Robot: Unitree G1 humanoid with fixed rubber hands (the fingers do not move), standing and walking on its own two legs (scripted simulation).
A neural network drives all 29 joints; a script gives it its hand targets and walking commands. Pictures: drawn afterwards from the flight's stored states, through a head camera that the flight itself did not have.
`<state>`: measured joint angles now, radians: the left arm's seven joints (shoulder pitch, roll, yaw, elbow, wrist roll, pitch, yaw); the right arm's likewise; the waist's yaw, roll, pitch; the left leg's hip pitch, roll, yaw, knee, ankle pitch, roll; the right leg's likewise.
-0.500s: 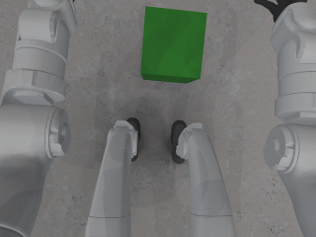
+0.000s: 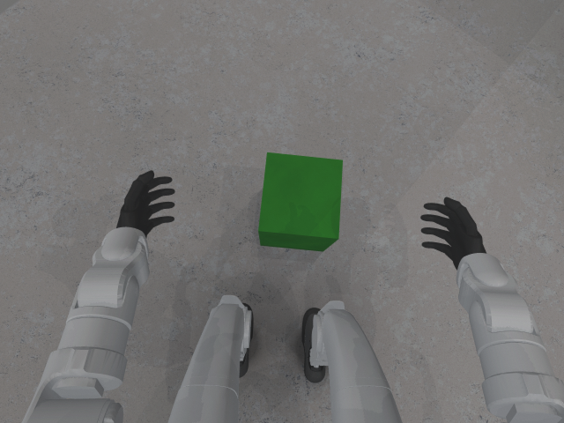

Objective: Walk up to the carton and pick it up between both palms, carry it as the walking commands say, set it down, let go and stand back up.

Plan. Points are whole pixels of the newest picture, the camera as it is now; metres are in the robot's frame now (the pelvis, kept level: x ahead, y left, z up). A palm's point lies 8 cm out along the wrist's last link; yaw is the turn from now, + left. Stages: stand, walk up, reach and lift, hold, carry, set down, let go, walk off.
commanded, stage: let go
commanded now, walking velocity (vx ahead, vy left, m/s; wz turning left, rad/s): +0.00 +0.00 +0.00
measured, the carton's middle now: (297, 206) +0.52 -0.05 -0.57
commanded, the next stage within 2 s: stand in 0.88 s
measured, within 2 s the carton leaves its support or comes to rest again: neither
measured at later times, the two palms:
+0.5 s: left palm (57, 317) +0.24 +0.25 +0.00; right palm (517, 339) +0.22 -0.25 +0.00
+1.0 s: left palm (46, 323) +0.23 +0.26 +0.00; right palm (527, 335) +0.23 -0.26 +0.01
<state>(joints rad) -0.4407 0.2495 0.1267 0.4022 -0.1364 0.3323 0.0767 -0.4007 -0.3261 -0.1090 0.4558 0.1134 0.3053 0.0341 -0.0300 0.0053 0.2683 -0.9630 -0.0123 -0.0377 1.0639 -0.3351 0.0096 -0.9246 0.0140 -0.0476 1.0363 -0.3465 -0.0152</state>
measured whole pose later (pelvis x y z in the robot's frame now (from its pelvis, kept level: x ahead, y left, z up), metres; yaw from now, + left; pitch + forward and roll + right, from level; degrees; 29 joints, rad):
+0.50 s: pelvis +0.07 +0.00 +0.07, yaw +0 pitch -3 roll -1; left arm 0.21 0.23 0.13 0.43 -0.10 0.15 -0.06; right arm 0.22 -0.27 -0.02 0.42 0.06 0.16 0.07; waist -0.03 0.00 0.10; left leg -0.31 -0.01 -0.02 0.69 -0.32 0.01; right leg -0.28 0.01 -0.02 0.66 -0.33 -0.01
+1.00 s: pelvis +0.08 +0.00 +0.07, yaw +0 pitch -6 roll -1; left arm 0.22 0.25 0.12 0.54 -0.04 0.10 -0.04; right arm 0.23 -0.27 -0.02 0.47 0.01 0.12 0.04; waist -0.03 0.00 0.07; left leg -0.22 -0.01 -0.02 0.65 -0.33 0.01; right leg -0.19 0.01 -0.02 0.63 -0.34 -0.01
